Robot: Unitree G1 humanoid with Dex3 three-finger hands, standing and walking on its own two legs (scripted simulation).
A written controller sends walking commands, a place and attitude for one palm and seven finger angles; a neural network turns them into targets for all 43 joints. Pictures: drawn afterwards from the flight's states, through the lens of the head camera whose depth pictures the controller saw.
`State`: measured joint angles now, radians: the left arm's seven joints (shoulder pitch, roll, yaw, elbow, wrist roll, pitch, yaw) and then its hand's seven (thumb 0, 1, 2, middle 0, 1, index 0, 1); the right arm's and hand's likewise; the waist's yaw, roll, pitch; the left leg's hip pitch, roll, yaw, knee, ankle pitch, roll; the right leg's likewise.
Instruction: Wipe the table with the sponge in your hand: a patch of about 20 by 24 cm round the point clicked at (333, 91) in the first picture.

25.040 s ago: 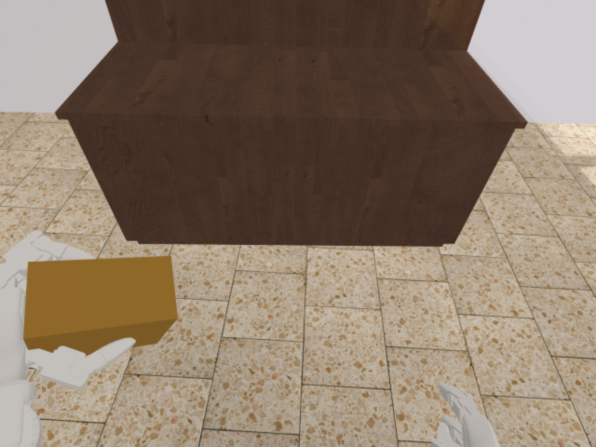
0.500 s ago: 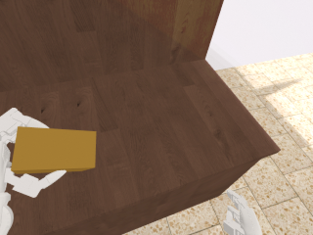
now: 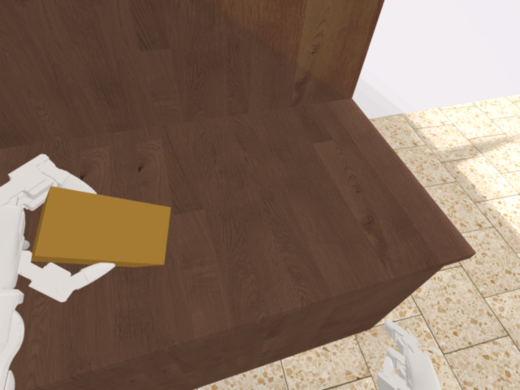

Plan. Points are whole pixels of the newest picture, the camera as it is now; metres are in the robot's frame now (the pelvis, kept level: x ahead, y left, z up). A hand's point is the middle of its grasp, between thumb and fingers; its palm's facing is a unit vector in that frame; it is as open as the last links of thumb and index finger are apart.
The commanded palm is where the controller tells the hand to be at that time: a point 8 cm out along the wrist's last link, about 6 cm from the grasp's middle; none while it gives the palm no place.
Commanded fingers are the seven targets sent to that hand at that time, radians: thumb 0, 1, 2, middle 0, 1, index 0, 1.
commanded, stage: turn the palm down, sponge in hand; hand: left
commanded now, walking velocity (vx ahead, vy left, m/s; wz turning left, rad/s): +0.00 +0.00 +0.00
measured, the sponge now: (117, 236) +0.25 +0.21 +0.14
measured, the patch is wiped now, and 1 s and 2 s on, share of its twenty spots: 0.00 0.00 0.00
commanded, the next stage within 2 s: none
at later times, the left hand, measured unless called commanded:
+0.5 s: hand (68, 266) +0.21 +0.24 +0.15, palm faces +0.37 -0.63 -0.69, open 10.4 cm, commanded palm +0.17 +0.26 +0.17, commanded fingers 0.00 0.10 1.30 -1.20 -1.60 -1.20 -1.60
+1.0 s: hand (106, 268) +0.22 +0.21 +0.12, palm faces +0.20 -0.40 -0.90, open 10.4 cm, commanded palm +0.19 +0.23 +0.17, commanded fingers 0.00 0.10 1.30 -1.20 -1.60 -1.20 -1.60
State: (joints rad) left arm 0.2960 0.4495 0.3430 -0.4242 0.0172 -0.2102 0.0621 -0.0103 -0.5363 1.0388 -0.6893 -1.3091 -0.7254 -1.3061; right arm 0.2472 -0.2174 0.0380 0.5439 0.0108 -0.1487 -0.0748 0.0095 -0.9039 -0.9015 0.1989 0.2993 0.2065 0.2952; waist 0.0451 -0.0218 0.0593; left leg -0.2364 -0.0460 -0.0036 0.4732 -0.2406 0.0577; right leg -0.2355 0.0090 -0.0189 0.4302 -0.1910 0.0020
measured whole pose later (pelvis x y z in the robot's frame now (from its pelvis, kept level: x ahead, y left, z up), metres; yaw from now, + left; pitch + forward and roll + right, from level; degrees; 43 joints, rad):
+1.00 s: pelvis +0.00 -0.06 -0.02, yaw -1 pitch +2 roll +1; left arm 0.39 0.58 0.27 -0.38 0.37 0.08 0.04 -0.01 -0.54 1.04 -0.69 -1.31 -0.72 -1.31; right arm 0.21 -0.29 -0.01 0.57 0.03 -0.05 -0.13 0.01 -0.91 -0.90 0.20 0.30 0.21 0.29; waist 0.08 0.08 -0.03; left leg -0.36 0.00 -0.02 0.67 -0.35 -0.02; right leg -0.39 0.06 -0.04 0.70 -0.34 -0.09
